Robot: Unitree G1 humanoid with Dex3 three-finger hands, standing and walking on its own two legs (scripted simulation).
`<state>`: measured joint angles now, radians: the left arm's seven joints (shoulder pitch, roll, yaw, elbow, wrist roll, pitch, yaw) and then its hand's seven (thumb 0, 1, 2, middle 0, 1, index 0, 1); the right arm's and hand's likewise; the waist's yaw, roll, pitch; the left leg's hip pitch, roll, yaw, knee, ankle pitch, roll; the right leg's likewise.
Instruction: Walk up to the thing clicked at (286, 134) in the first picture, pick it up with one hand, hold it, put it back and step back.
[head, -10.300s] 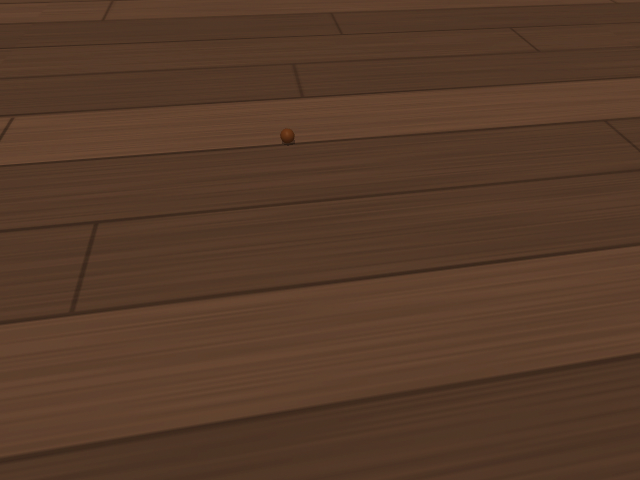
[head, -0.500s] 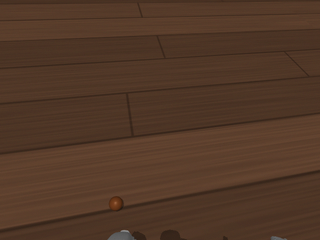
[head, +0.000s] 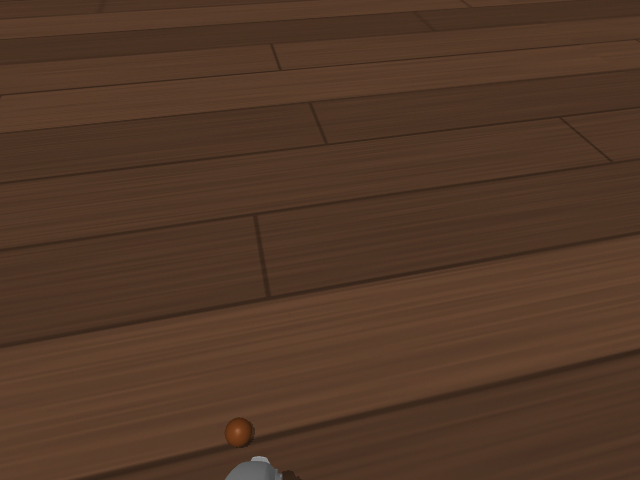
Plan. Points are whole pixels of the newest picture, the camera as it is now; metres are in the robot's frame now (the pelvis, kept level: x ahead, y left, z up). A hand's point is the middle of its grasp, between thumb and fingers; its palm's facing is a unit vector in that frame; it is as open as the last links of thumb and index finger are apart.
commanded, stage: walk up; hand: left
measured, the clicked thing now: (238, 432) +0.39 +0.24 -0.73
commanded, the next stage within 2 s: stand in 1.14 s
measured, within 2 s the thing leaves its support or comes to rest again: neither
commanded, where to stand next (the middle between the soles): +0.05 +0.00 m, yaw +2 degrees
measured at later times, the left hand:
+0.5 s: hand out of the picture +0.13 +0.27 -0.17, palm faces -0.03 -0.92 -0.38, open 7.4 cm
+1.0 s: hand out of the picture +0.15 +0.23 -0.15, palm faces +0.02 -0.95 -0.31, open 7.4 cm
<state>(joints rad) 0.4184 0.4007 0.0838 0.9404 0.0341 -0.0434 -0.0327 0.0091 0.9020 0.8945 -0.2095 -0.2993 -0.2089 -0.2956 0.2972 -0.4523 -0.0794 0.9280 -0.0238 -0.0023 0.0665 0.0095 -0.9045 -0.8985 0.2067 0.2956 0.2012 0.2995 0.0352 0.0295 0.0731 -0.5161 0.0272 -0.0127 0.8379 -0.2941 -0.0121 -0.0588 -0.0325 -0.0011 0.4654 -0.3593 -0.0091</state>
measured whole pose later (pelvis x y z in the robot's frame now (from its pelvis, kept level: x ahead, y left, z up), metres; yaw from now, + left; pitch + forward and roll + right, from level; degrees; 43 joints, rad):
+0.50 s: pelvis +0.06 +0.00 -0.02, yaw +0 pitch -3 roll -1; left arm 0.21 0.40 0.06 0.92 0.02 0.01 -0.02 0.01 0.91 0.89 -0.20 -0.30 -0.20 -0.29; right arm 0.20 -0.41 -0.02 0.88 -0.01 -0.01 0.00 0.01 -0.90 -0.90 0.21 0.30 0.20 0.30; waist -0.02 0.01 0.10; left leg -0.41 0.05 0.01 0.77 -0.32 0.00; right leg -0.36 -0.01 -0.02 0.73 -0.33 -0.01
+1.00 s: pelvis +0.06 -0.02 +0.00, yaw +2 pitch -3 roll +0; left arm 0.07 0.35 0.00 1.08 -0.01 -0.01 -0.02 0.01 0.91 0.89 -0.21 -0.30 -0.21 -0.29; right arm 0.11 -0.36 0.03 1.08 0.00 -0.03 0.01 0.01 -0.90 -0.90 0.21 0.30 0.20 0.30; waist 0.00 -0.01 0.07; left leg -0.20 0.00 -0.02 0.48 -0.23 0.00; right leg -0.22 -0.01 -0.05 0.47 -0.20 -0.01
